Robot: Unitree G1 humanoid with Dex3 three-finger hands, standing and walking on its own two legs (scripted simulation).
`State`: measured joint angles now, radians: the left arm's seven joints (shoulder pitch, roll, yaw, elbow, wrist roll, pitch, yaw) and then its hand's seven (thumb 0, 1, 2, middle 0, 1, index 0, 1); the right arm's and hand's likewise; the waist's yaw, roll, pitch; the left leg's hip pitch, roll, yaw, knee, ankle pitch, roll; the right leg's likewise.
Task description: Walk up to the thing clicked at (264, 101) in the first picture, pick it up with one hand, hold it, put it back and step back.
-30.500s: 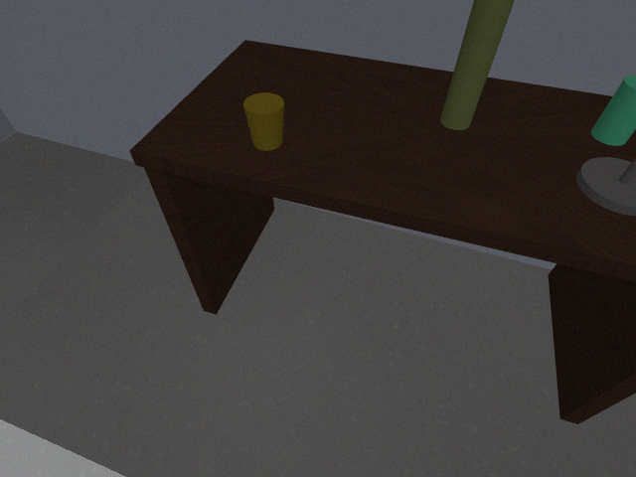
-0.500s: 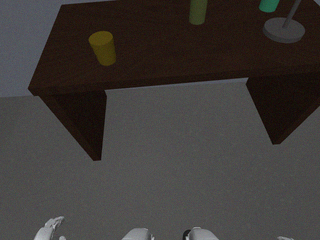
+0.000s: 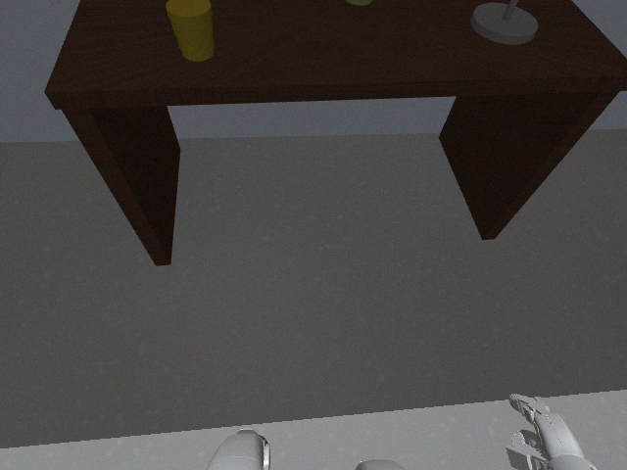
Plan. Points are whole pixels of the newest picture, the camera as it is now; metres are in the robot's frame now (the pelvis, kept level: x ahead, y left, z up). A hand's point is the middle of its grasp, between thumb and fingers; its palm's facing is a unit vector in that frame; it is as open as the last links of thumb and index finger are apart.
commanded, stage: step back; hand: left
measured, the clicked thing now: (193, 30) +0.89 +0.27 +0.02
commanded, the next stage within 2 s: stand in 1.56 s
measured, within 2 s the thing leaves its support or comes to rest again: neither
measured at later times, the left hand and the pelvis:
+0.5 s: hand out of the picture -0.05 +0.24 -0.14, palm faces +0.07 -0.94 -0.35, open 7.4 cm; pelvis -0.16 -0.03 +0.00, yaw +6 degrees
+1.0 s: hand out of the picture -0.18 +0.23 -0.14, palm faces +0.05 -0.92 -0.39, open 7.4 cm; pelvis -0.21 -0.05 +0.01, yaw +3 degrees
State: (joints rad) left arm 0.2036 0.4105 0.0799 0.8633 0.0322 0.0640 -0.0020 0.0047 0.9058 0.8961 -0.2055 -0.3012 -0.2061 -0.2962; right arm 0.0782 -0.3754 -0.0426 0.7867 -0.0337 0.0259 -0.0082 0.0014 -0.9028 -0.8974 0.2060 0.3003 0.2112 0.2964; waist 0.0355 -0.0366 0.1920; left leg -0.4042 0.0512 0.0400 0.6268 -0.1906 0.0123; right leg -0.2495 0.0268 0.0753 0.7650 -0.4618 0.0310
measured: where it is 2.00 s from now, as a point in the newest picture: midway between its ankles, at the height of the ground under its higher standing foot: outside the picture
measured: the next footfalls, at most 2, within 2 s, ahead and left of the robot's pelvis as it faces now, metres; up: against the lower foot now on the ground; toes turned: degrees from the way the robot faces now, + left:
right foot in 0.02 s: -0.01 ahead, -0.13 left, +0.00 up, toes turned +3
left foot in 0.36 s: -0.13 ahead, +0.09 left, +0.00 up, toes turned +5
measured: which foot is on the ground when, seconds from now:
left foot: down 0.00-0.08, up 0.10-0.34, down 0.36-1.00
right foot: up 0.00-0.00, down 0.02-0.40, up 0.42-0.66, down 0.68-1.00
